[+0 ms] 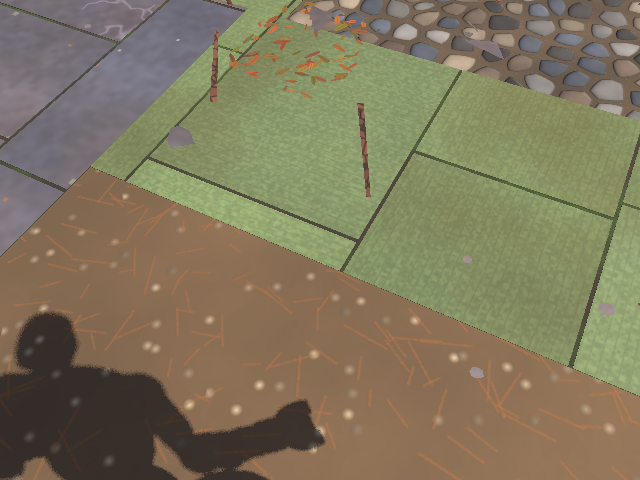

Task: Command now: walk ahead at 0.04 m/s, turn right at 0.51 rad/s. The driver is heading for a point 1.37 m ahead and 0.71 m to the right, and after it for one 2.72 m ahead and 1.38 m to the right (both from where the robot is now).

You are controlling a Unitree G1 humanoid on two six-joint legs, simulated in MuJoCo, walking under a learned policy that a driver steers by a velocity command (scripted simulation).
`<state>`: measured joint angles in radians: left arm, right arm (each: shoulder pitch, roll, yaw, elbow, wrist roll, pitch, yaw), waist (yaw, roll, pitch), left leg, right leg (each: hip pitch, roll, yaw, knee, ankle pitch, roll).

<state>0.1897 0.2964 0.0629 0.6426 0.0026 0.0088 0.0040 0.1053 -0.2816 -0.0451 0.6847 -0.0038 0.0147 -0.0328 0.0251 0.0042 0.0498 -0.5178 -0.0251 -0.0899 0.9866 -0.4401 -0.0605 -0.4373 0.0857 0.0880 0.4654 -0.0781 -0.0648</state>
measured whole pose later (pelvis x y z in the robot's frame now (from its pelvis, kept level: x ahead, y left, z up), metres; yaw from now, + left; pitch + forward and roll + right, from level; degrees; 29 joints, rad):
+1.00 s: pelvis +0.03 +0.01 +0.01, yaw -36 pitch +3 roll +1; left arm 0.23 0.30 0.06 0.61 -0.02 0.02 0.02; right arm 0.14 -0.30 -0.08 0.71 0.01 -0.03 0.00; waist 0.02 0.00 0.00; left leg -0.41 -0.02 -0.06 0.69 -0.35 -0.05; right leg -0.28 0.08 0.17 0.48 -0.24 -0.05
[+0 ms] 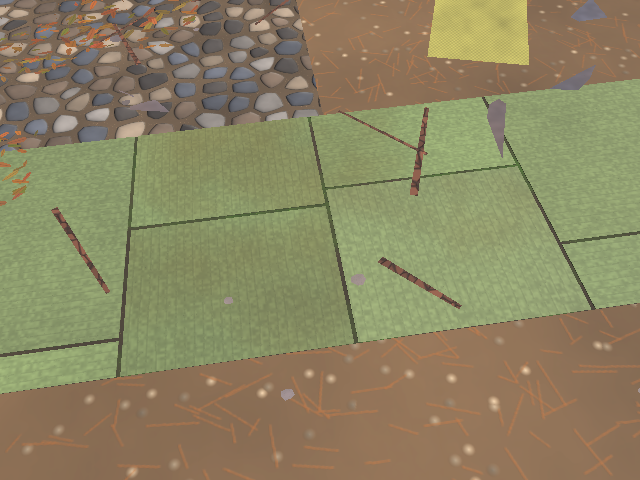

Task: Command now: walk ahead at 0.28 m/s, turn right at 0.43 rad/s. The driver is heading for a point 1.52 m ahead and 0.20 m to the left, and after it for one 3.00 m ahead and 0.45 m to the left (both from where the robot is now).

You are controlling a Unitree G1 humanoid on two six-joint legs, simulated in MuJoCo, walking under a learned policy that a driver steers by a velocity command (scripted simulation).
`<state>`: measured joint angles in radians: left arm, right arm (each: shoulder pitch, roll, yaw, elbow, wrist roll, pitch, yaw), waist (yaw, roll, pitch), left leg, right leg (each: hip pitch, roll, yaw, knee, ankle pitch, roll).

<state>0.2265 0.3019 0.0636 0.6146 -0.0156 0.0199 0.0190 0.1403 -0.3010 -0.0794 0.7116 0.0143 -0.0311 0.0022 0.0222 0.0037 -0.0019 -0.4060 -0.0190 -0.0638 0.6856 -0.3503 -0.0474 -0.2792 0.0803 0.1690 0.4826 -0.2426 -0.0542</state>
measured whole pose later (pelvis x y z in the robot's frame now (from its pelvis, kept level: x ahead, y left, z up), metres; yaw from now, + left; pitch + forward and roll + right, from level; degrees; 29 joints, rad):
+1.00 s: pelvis +0.46 -0.05 -0.01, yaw -4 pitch +2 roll -2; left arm 0.41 0.30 0.06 0.84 -0.02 -0.06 -0.01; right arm 0.03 -0.26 -0.01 0.67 0.01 -0.08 0.05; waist 0.09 0.04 0.03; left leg -0.57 0.05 -0.01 0.52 0.01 0.04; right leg 0.09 0.05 -0.02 0.25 -0.37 -0.02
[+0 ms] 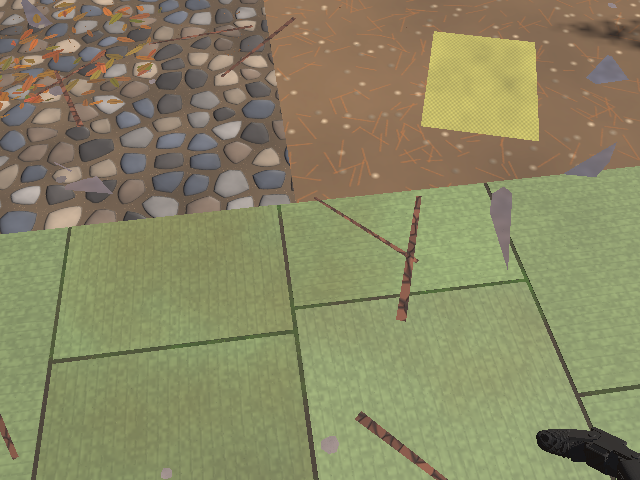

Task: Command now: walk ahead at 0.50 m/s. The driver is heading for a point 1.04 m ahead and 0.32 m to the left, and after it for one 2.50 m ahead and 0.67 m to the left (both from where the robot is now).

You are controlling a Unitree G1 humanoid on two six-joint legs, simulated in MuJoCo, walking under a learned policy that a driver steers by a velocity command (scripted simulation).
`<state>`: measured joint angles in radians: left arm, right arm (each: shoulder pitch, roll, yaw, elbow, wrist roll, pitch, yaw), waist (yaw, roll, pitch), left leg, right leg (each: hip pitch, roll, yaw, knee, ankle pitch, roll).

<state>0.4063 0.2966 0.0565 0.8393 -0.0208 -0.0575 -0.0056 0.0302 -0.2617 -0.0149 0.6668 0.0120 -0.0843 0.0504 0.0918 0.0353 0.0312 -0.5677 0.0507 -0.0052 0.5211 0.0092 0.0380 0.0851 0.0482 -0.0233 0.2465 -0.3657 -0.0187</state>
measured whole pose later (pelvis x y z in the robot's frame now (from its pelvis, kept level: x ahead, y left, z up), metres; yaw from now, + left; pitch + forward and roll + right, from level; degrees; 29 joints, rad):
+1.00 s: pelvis +0.55 -0.01 +0.01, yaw +13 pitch +1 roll -3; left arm 0.30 0.28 0.07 0.88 0.00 -0.08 0.00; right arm 0.13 -0.27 -0.05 0.72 0.02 -0.02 0.04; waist 0.07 0.04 0.04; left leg -0.65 0.11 0.00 0.69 0.00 0.02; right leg 0.08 0.03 -0.25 0.21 -0.30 -0.01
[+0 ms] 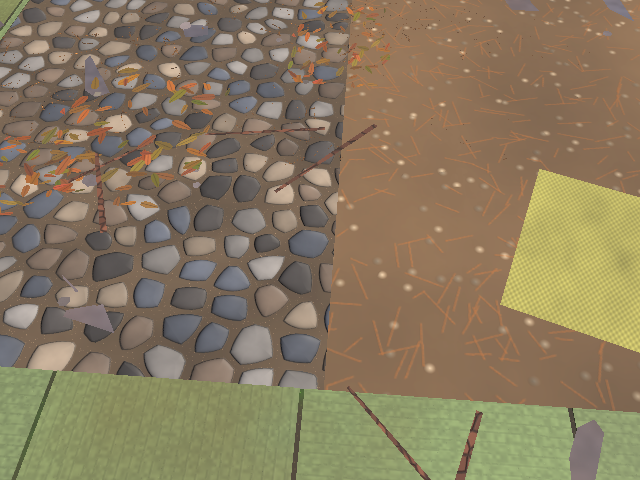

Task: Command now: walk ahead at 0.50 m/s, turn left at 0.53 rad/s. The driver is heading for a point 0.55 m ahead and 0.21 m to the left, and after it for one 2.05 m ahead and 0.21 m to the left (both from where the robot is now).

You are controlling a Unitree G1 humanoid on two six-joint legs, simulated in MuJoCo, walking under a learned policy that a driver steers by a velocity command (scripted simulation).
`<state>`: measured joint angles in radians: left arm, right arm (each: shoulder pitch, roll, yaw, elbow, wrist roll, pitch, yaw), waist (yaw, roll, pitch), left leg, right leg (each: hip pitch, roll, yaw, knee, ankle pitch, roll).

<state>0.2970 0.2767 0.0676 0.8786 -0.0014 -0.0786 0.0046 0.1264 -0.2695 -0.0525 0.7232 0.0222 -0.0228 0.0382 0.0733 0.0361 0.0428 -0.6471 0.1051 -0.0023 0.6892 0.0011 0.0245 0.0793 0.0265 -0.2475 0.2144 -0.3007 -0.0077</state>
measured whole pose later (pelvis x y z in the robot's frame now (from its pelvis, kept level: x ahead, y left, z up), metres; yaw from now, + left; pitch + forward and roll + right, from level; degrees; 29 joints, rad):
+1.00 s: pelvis +0.49 +0.09 +0.00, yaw +27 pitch +1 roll -2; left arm 0.24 0.28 0.05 0.88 -0.03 -0.05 -0.02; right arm 0.10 -0.27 -0.04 0.63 -0.01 0.00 -0.01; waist 0.07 0.03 0.06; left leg -0.40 0.03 -0.06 0.51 -0.06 -0.01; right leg -0.17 0.01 -0.05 0.41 -0.26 0.00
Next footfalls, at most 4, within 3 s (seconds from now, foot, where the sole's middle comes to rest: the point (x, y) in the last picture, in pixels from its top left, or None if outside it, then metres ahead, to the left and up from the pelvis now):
0.10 left None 0.23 0.12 -0.77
0.60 right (357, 438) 0.56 -0.01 -0.77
1.00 left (225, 433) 0.55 0.27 -0.77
1.36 right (349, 418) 0.60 0.01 -0.77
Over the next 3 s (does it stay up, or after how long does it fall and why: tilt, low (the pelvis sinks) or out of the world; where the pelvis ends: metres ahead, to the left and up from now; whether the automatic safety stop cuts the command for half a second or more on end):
stays up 0.55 0.08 0.00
